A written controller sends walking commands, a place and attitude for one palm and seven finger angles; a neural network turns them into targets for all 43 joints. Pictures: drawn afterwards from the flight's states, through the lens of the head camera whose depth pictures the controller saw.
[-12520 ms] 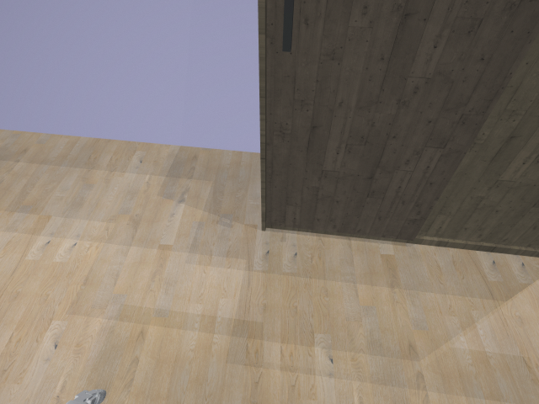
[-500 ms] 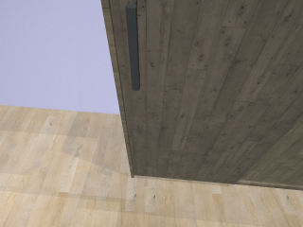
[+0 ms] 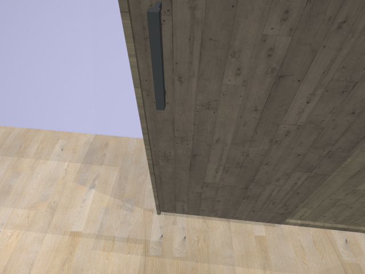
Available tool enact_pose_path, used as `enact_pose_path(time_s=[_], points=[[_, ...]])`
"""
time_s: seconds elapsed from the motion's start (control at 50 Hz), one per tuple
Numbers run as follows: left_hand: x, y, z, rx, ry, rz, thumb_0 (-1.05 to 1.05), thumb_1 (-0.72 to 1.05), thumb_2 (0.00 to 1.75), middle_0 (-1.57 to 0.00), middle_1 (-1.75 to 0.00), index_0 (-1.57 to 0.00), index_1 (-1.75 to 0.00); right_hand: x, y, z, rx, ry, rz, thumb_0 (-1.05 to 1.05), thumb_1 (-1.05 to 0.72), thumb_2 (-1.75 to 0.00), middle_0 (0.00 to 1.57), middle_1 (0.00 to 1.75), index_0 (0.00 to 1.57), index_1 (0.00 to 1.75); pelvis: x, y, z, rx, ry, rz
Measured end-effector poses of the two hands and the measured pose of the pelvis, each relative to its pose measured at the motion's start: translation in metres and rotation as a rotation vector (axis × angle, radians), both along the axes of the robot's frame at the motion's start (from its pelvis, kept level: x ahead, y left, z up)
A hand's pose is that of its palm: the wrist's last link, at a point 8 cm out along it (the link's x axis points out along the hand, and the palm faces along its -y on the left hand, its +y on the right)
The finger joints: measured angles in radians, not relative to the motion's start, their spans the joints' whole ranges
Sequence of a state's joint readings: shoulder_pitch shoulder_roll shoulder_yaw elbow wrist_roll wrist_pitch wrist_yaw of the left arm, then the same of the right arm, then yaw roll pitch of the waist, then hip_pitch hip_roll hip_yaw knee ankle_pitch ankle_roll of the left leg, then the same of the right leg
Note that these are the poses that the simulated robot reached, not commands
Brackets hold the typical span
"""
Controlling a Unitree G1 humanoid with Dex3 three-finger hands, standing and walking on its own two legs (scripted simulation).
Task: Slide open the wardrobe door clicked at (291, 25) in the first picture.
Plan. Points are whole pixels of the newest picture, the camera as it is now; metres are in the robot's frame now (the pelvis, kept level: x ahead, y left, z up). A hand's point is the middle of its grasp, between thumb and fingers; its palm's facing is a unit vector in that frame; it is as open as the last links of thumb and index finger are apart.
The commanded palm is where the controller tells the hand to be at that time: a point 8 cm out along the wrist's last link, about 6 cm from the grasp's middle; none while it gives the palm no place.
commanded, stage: look again from close up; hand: left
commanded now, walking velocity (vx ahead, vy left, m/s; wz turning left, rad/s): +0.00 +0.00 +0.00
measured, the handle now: (159, 62) +0.50 +0.09 +0.21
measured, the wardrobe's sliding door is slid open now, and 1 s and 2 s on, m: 0.00 0.00 0.00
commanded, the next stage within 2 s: raise the hand with hooked fingers in 0.94 s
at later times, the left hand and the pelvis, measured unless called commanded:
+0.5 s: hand out of the picture +0.04 +0.21 -0.17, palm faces -0.02 -0.96 -0.27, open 7.4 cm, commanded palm none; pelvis -0.01 -0.01 +0.00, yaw +0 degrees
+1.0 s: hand out of the picture +0.02 +0.21 -0.17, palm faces -0.02 -0.97 -0.26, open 7.4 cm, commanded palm none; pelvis -0.01 -0.01 +0.00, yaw +0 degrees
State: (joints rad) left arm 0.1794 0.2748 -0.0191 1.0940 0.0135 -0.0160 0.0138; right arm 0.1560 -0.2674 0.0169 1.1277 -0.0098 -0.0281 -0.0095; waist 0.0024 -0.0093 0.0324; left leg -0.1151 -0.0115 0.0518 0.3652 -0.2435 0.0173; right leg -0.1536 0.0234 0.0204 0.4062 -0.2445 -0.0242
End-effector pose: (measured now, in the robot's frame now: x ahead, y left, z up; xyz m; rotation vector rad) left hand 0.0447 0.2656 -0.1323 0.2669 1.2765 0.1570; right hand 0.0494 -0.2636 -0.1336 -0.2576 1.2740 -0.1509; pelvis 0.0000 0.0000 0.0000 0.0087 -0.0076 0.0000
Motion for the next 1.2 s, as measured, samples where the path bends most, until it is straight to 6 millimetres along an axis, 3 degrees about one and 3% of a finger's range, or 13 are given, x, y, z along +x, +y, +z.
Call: enact_pose_path(time_s=[0.3,0.78,1.06,1.1,1.2], points=[[-0.006,-0.012,-0.002,-0.014,-0.008,0.008,0.01,0.9,0.9,-0.2,-0.3,-0.2,-0.3,-0.007,-0.004,0.0,0.005,0.004,-0.007,0.01,-0.9,-0.9,0.2,0.3,0.21,0.3,-0.003,-0.008,0.0,-0.002,-0.003,0.003],[-0.021,-0.012,-0.002,-0.016,0.007,0.015,0.01,0.9,0.9,-0.2,-0.3,-0.2,-0.3,-0.029,-0.002,0.0,0.009,0.039,-0.014,0.01,-0.9,-0.9,0.2,0.29,0.2,0.3,-0.013,-0.008,0.001,-0.003,-0.005,0.007],[-0.026,-0.013,-0.004,-0.015,0.007,0.021,0.01,0.9,0.9,-0.2,-0.3,-0.2,-0.3,-0.028,0.002,-0.001,0.013,0.028,-0.02,0.01,-0.9,-0.9,0.2,0.29,0.21,0.3,-0.015,-0.005,0.001,-0.008,-0.005,0.007],[-0.001,-0.008,0.016,-0.034,-0.189,0.14,0.01,0.9,0.89,-0.21,-0.31,-0.21,-0.3,-0.019,0.004,0.003,0.003,-0.069,-0.018,0.01,-0.9,-0.9,0.2,0.3,0.21,0.3,-0.017,-0.004,-0.001,-0.006,-0.014,0.015],[0.084,0.002,0.123,-0.037,-0.935,0.122,0.02,0.86,0.88,-0.21,-0.33,-0.21,-0.32,0.028,0.014,0.018,0.018,-0.414,0.034,0.01,-0.9,-0.9,0.2,0.29,0.2,0.3,-0.025,-0.002,-0.011,-0.003,0.015,0.059]])
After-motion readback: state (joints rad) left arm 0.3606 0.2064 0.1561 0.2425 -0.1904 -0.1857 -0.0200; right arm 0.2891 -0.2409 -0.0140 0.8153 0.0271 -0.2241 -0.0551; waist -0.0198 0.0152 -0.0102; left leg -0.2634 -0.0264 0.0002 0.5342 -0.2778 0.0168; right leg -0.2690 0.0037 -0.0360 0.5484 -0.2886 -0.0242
